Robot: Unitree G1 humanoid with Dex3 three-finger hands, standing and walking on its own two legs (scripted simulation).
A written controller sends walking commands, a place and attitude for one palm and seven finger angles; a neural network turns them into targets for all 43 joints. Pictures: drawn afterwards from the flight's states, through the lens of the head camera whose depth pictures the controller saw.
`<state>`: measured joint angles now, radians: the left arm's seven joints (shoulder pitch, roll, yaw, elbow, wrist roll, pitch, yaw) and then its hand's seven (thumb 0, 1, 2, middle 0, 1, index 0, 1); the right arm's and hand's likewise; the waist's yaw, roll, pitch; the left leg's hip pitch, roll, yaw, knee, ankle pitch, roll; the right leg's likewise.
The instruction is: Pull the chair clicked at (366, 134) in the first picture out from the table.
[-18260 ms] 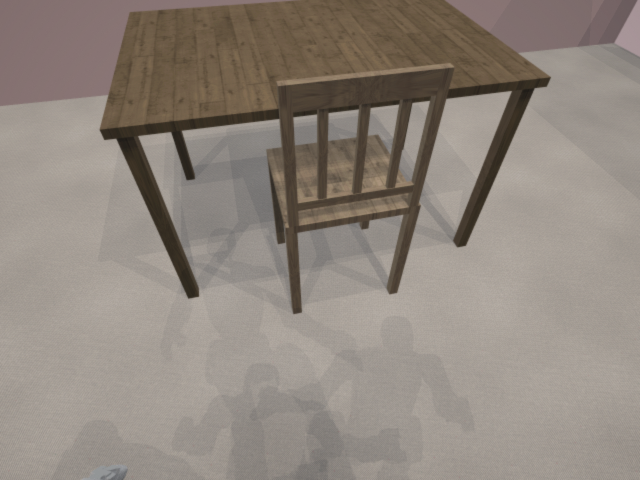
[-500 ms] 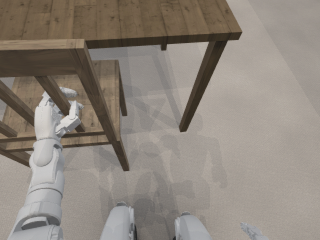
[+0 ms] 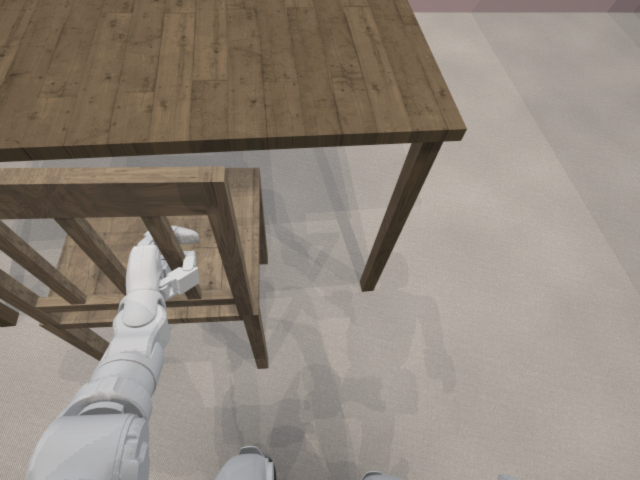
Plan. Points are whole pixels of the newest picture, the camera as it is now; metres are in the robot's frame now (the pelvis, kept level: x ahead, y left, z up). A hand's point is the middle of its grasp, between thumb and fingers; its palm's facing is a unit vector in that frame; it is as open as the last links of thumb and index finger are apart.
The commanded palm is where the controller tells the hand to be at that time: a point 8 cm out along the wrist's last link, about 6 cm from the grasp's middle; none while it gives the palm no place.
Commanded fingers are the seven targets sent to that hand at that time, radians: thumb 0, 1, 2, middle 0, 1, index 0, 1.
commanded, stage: step backward, pulling the chair out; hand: left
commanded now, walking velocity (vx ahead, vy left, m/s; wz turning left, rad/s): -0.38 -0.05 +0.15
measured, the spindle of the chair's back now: (108, 262) +0.41 +0.31 -0.07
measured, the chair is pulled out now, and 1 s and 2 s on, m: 0.05 0.17 0.22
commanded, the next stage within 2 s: none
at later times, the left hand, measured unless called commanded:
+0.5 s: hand (206, 346) +0.29 +0.14 -0.05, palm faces +0.14 -0.98 -0.13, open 5.1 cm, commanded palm +0.28 +0.20 -0.05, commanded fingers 0.00 0.90 0.90 -0.50 -1.45 -0.50 -1.45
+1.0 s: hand (213, 358) +0.27 +0.13 -0.05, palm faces +0.09 -0.98 -0.15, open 5.2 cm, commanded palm +0.28 +0.19 -0.05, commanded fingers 0.00 0.90 0.90 -0.50 -1.45 -0.50 -1.45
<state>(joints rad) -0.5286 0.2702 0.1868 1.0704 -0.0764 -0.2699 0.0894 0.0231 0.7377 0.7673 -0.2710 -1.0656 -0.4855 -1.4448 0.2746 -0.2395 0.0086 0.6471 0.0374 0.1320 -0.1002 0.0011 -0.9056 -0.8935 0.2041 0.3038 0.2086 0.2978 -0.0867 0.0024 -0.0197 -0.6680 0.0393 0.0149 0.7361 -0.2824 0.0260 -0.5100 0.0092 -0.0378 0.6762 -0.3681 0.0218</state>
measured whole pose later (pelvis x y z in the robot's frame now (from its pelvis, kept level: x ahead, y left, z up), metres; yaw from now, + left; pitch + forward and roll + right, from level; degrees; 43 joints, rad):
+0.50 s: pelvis -0.07 -0.02 +0.00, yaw +1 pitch +4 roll -3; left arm -0.48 0.19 0.10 1.08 -0.09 -0.32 0.09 0.02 0.72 0.78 -0.28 -1.03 -0.49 -1.44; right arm 0.21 -0.22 0.02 0.71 0.05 0.01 -0.12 0.00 -0.91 -0.89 0.20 0.30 0.21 0.30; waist -0.04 0.06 0.11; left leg -0.58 0.05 -0.02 0.65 -0.16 0.01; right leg -0.44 0.03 -0.07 0.63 -0.27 -0.01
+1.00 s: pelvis -0.07 -0.02 +0.00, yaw +3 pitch +1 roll -2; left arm -0.47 0.17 0.02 1.08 -0.07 -0.31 0.10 0.01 0.70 0.79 -0.29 -1.09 -0.49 -1.44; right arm 0.21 -0.24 0.02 0.77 0.04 -0.05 -0.14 0.00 -0.91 -0.89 0.20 0.30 0.21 0.30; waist -0.04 0.04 0.14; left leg -0.52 0.03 -0.03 0.64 -0.17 -0.01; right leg -0.38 0.00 -0.08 0.64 -0.29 -0.01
